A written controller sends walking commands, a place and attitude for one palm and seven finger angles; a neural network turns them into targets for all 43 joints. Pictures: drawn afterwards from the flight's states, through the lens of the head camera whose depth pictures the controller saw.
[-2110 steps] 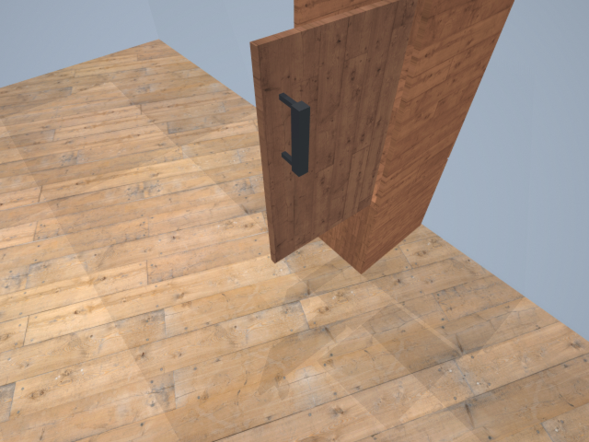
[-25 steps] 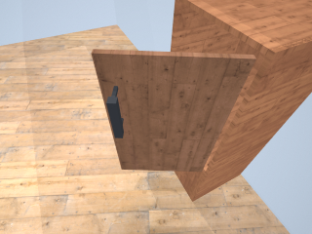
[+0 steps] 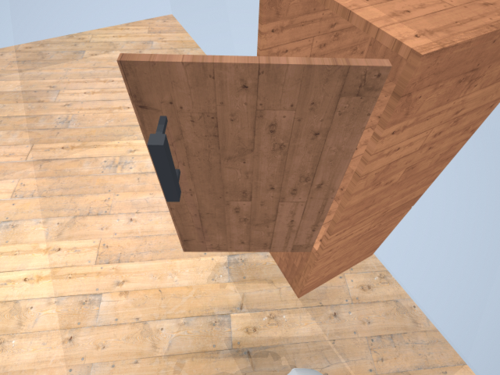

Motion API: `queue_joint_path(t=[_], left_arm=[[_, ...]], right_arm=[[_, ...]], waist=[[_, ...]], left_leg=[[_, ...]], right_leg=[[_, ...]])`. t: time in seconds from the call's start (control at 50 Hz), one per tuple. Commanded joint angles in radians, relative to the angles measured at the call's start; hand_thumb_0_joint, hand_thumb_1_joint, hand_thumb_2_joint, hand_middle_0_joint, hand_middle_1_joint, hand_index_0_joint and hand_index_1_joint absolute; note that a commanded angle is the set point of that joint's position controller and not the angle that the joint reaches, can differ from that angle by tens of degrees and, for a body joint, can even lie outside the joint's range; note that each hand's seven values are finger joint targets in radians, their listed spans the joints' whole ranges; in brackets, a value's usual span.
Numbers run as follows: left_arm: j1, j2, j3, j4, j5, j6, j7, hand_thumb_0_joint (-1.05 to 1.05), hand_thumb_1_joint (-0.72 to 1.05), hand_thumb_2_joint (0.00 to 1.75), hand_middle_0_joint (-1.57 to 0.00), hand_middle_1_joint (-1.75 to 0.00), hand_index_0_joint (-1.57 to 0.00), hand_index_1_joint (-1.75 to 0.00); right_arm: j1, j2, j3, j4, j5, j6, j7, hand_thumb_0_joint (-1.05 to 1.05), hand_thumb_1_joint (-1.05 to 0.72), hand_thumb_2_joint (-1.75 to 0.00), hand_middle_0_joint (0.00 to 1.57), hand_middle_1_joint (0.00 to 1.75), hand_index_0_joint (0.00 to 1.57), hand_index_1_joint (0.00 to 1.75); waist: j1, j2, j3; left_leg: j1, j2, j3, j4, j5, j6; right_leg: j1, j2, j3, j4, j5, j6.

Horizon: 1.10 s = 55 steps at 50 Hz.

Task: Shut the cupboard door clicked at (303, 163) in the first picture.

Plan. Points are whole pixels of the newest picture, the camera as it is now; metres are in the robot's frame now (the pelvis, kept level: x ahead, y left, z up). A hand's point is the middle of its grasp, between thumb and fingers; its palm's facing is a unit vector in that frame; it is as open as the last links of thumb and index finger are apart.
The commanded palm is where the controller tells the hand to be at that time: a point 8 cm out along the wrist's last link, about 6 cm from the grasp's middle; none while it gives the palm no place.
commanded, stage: come to a stop and stand still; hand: left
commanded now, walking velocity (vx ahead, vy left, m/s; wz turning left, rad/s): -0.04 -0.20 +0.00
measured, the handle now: (168, 161) +0.43 +0.17 +0.08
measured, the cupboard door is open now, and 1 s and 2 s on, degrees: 62 62 62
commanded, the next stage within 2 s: look again from close up in 1.42 s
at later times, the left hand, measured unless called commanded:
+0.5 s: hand out of the picture +0.02 +0.13 -0.18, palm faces +0.03 -0.98 -0.21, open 7.3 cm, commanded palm none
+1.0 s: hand out of the picture +0.04 +0.14 -0.18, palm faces +0.00 -0.97 -0.23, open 7.4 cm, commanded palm none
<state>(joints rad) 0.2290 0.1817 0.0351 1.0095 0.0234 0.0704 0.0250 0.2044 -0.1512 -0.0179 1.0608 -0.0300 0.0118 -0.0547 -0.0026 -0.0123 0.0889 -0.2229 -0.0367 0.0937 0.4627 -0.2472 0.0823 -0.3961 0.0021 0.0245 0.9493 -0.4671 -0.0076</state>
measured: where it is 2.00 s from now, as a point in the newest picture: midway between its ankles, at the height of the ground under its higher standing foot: outside the picture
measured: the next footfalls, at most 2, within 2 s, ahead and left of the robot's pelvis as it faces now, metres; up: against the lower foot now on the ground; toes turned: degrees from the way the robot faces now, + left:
right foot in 0.18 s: +0.01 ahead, -0.21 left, +0.00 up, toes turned -1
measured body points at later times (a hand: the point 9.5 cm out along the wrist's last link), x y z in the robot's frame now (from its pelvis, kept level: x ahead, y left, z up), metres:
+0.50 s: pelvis -0.01 -0.06 -0.01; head +0.02 -0.05 +0.44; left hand +0.02 +0.18 -0.17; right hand +0.04 -0.30 -0.15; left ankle -0.01 +0.04 -0.74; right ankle -0.03 -0.21 -0.74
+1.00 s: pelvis -0.03 -0.05 -0.01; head -0.03 -0.04 +0.44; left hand +0.04 +0.19 -0.16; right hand +0.06 -0.30 -0.14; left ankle -0.01 +0.04 -0.74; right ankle -0.03 -0.21 -0.74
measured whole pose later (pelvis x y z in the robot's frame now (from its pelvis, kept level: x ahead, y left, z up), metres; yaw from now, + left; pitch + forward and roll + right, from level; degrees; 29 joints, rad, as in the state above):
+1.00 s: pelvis -0.03 -0.05 -0.01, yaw +0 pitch -2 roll -1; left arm 0.25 0.23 -0.02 0.92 0.02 0.01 0.04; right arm 0.17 -0.19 -0.03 0.95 -0.02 0.02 0.00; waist 0.01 -0.02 0.02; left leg -0.28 -0.01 0.04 0.61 -0.29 0.04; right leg -0.23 -0.04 0.01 0.56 -0.30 0.05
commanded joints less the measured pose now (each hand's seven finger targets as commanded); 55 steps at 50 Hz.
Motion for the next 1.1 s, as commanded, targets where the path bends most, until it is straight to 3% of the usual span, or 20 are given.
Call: queue_joint_path(t=[0.0, 0.06, 0.1, 0.12, 0.14, 0.16, 0.18, 0.2, 0.22, 0.32, 0.36, 0.4, 0.44, 0.56, 0.58, 0.62, 0.68, 0.74, 0.88, 1.08], left_arm=[[0.038, 0.048, 0.022, -0.080, 0.005, -0.001, -0.013, 0.00, 0.90, 0.90, -0.20, -0.30, -0.20, -0.30], [0.043, 0.039, 0.021, -0.088, 0.003, -0.010, -0.019, 0.00, 0.90, 0.90, -0.20, -0.30, -0.20, -0.30], [0.123, 0.027, 0.013, -0.055, 0.000, -0.040, -0.014, 0.00, 0.90, 0.90, -0.20, -0.30, -0.20, -0.30], [0.148, 0.058, 0.011, -0.037, 0.002, -0.058, -0.005, 0.00, 0.90, 0.90, -0.20, -0.30, -0.20, -0.30], [0.152, 0.133, 0.011, -0.028, 0.004, -0.078, 0.006, 0.00, 0.90, 0.90, -0.20, -0.30, -0.20, -0.30], [0.123, 0.197, 0.014, -0.048, 0.002, -0.080, 0.005, 0.00, 0.90, 0.90, -0.20, -0.30, -0.20, -0.30], [0.071, 0.217, 0.016, -0.060, 0.007, -0.082, 0.001, 0.00, 0.90, 0.90, -0.20, -0.30, -0.20, -0.30], [0.054, 0.224, 0.026, -0.063, 0.005, -0.094, 0.005, 0.00, 0.90, 0.90, -0.20, -0.30, -0.20, -0.30], [0.042, 0.207, 0.023, -0.060, 0.002, -0.100, 0.007, 0.00, 0.90, 0.90, -0.20, -0.30, -0.20, -0.30], [0.065, 0.186, 0.025, -0.046, -0.002, -0.084, 0.017, 0.00, 0.90, 0.90, -0.20, -0.30, -0.20, -0.30], [0.067, 0.162, 0.025, -0.053, -0.006, -0.074, 0.020, 0.00, 0.90, 0.90, -0.20, -0.30, -0.20, -0.30], [0.051, 0.137, 0.015, -0.056, -0.004, -0.058, 0.021, 0.00, 0.90, 0.90, -0.20, -0.30, -0.20, -0.30], [0.066, 0.114, 0.006, -0.046, -0.006, -0.052, 0.020, 0.00, 0.90, 0.90, -0.20, -0.30, -0.20, -0.30], [0.055, 0.122, -0.003, -0.032, -0.004, -0.059, 0.017, 0.00, 0.90, 0.90, -0.20, -0.30, -0.20, -0.30], [0.043, 0.286, -0.009, -0.075, -0.004, -0.098, 0.017, 0.00, 0.90, 0.90, -0.20, -0.30, -0.20, -0.30], [0.070, 0.183, -0.004, -0.103, -0.007, -0.094, 0.029, 0.00, 0.90, 0.90, -0.20, -0.30, -0.20, -0.30], [0.066, 0.172, -0.010, -0.130, 0.000, -0.090, 0.032, 0.00, 0.90, 0.90, -0.20, -0.30, -0.20, -0.30], [0.042, 0.189, -0.005, -0.152, 0.000, -0.086, 0.032, 0.00, 0.90, 0.90, -0.20, -0.30, -0.20, -0.30], [0.070, 0.177, -0.015, -0.157, -0.001, -0.079, 0.028, 0.00, 0.90, 0.90, -0.20, -0.30, -0.20, -0.30], [0.081, 0.160, -0.021, -0.121, 0.002, -0.072, 0.018, 0.00, 0.90, 0.90, -0.20, -0.30, -0.20, -0.30]], right_arm=[[0.044, -0.204, -0.051, -0.061, -0.010, -0.010, -0.004, 0.00, -0.90, -0.90, 0.20, 0.30, 0.20, 0.30], [0.062, -0.224, -0.065, -0.063, -0.011, -0.005, 0.005, 0.00, -0.90, -0.90, 0.20, 0.30, 0.20, 0.30], [0.043, -0.195, -0.053, -0.070, -0.006, -0.004, 0.015, 0.00, -0.90, -0.90, 0.20, 0.30, 0.20, 0.30], [0.057, -0.142, -0.043, -0.070, 0.004, -0.005, 0.025, 0.00, -0.90, -0.90, 0.20, 0.30, 0.20, 0.30], [0.054, -0.066, -0.024, -0.088, 0.017, -0.004, 0.032, 0.00, -0.90, -0.90, 0.20, 0.30, 0.20, 0.30], [0.028, -0.080, -0.024, -0.107, 0.010, -0.001, 0.042, 0.00, -0.90, -0.90, 0.20, 0.30, 0.20, 0.30], [0.014, -0.099, -0.031, -0.106, 0.005, 0.000, 0.049, 0.00, -0.90, -0.90, 0.20, 0.30, 0.20, 0.30], [0.030, -0.092, -0.028, -0.098, 0.004, -0.001, 0.052, 0.00, -0.90, -0.90, 0.20, 0.30, 0.20, 0.30], [0.035, -0.116, -0.030, -0.094, 0.008, -0.008, 0.051, 0.00, -0.90, -0.90, 0.20, 0.30, 0.20, 0.30], [0.080, -0.096, -0.018, -0.067, 0.019, -0.014, 0.047, 0.00, -0.90, -0.90, 0.20, 0.30, 0.20, 0.30], [0.095, -0.131, -0.023, -0.068, 0.017, -0.017, 0.041, 0.00, -0.90, -0.90, 0.20, 0.30, 0.20, 0.30], [0.076, -0.155, -0.025, -0.070, 0.016, -0.020, 0.036, 0.00, -0.90, -0.90, 0.20, 0.30, 0.20, 0.30], [0.046, -0.166, -0.022, -0.085, 0.018, -0.018, 0.029, 0.00, -0.90, -0.90, 0.20, 0.30, 0.20, 0.30], [0.034, -0.143, -0.021, -0.083, 0.018, -0.018, 0.032, 0.00, -0.90, -0.90, 0.20, 0.30, 0.20, 0.30], [-0.007, -0.265, -0.030, -0.155, 0.009, -0.042, 0.035, 0.00, -0.90, -0.90, 0.20, 0.30, 0.20, 0.30], [-0.028, -0.195, -0.050, -0.193, 0.015, -0.048, 0.036, 0.00, -0.90, -0.90, 0.20, 0.30, 0.20, 0.30], [0.001, -0.139, -0.036, -0.210, 0.007, -0.023, 0.045, 0.00, -0.90, -0.90, 0.20, 0.30, 0.20, 0.30], [-0.001, -0.146, -0.041, -0.207, 0.010, -0.020, 0.046, 0.00, -0.90, -0.90, 0.20, 0.30, 0.20, 0.30], [-0.023, -0.172, -0.035, -0.190, 0.013, -0.025, 0.047, 0.00, -0.90, -0.90, 0.20, 0.30, 0.20, 0.30], [-0.012, -0.179, -0.030, -0.141, 0.017, -0.020, 0.052, 0.00, -0.90, -0.90, 0.20, 0.30, 0.20, 0.30]], waist=[[-0.011, 0.112, -0.056], [-0.016, 0.171, -0.088], [0.023, 0.131, -0.127], [0.028, 0.049, -0.131], [0.022, -0.164, -0.110], [0.037, -0.161, -0.075], [0.013, -0.037, -0.038], [0.012, -0.179, -0.039], [0.015, -0.231, -0.034], [0.009, -0.114, -0.057], [0.011, -0.048, -0.086], [0.017, 0.137, -0.085], [0.036, 0.124, -0.081], [0.019, 0.010, -0.093], [0.010, 0.148, -0.086], [0.015, 0.033, -0.244], [-0.006, -0.142, -0.123], [-0.014, -0.024, -0.069], [0.008, 0.014, -0.102], [0.005, 0.044, -0.050]], left_leg=[[-0.019, 0.348, -0.268, -0.142, 0.290, 0.120], [-0.015, 0.323, -0.262, -0.123, 0.214, 0.092], [-0.070, 0.239, -0.187, -0.033, 0.062, 0.023], [-0.142, 0.156, -0.125, 0.046, -0.087, -0.030], [-0.233, 0.062, -0.048, 0.163, -0.252, -0.083], [-0.196, 0.058, -0.058, 0.224, -0.281, -0.084], [-0.120, 0.047, -0.061, 0.234, -0.227, -0.082], [-0.173, 0.043, -0.070, 0.251, -0.163, -0.084], [-0.185, 0.054, -0.081, 0.253, -0.156, -0.081], [-0.010, 0.033, -0.042, -0.012, -0.004, -0.096], [0.071, 0.095, -0.073, -0.030, 0.206, -0.075], [0.057, 0.163, -0.164, -0.042, 0.365, -0.022], [0.026, 0.184, -0.196, -0.063, 0.404, 0.011], [0.034, 0.129, -0.155, -0.049, 0.184, -0.038], [0.109, 0.099, -0.177, -0.072, 0.347, -0.035], [0.079, 0.139, -0.197, 0.066, 0.344, -0.028], [-0.039, 0.070, -0.118, 0.114, 0.097, -0.064], [-0.036, 0.084, -0.134, 0.087, 0.124, -0.062], [-0.016, 0.118, -0.148, 0.046, 0.227, -0.046], [-0.081, 0.129, -0.192, -0.097, -0.096, -0.044]], right_leg=[[-0.009, -0.044, -0.027, -0.039, 0.006, 0.010], [0.052, -0.024, -0.073, -0.188, 0.031, 0.009], [0.221, -0.009, -0.099, -0.452, 0.165, 0.011], [0.306, -0.063, -0.026, -0.568, 0.192, 0.005], [0.290, -0.247, 0.227, -0.678, 0.083, -0.054], [0.153, -0.348, 0.323, -0.758, -0.039, -0.119], [0.052, -0.333, 0.316, -0.765, -0.098, -0.140], [0.113, -0.294, 0.334, -0.740, 0.030, -0.135], [0.157, -0.291, 0.297, -0.706, 0.174, -0.137], [0.182, -0.247, 0.159, -0.514, 0.541, -0.097], [0.152, -0.174, 0.093, -0.445, 0.504, -0.055], [0.137, -0.104, 0.016, -0.395, 0.328, -0.010], [0.168, -0.080, -0.010, -0.395, 0.245, 0.003], [0.167, -0.117, 0.047, -0.480, 0.324, -0.008], [0.181, -0.062, 0.000, -0.444, 0.317, -0.022], [0.184, -0.093, 0.023, -0.430, 0.327, -0.017], [0.143, -0.166, 0.127, -0.499, 0.393, -0.043], [0.086, -0.138, 0.094, -0.478, 0.347, -0.035], [0.148, -0.092, 0.039, -0.460, 0.363, -0.008], [0.138, -0.082, 0.015, -0.521, 0.176, 0.003]])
